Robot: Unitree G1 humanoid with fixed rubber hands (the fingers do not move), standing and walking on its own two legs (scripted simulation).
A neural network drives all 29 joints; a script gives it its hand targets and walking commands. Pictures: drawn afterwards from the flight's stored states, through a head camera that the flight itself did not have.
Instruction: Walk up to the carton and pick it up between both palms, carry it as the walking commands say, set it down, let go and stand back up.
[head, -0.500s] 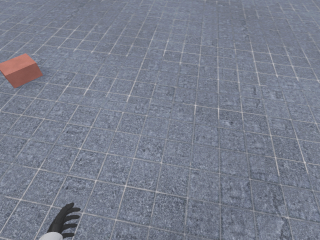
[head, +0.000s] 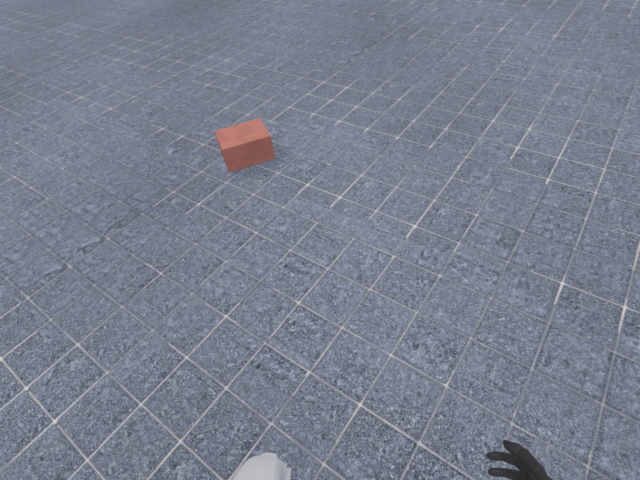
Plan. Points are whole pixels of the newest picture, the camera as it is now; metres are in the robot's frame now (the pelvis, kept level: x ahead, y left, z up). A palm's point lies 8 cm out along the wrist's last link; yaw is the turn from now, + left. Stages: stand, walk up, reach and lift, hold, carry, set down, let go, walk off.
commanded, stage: walk up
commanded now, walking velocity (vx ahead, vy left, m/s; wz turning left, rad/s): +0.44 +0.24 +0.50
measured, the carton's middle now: (244, 144) +1.89 +0.66 -0.71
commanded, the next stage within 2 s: none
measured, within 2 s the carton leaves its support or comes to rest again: neither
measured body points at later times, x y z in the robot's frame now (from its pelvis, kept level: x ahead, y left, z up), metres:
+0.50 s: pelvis +0.21 +0.16 +0.00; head +0.23 +0.20 +0.45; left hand +0.35 +0.42 -0.12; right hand +0.21 -0.11 -0.11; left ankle +0.14 +0.20 -0.75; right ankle +0.35 +0.00 -0.65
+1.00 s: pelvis +0.51 +0.18 -0.01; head +0.54 +0.20 +0.44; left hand +0.46 +0.44 -0.15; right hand +0.64 -0.05 -0.14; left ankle +0.45 +0.30 -0.66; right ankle +0.54 +0.09 -0.75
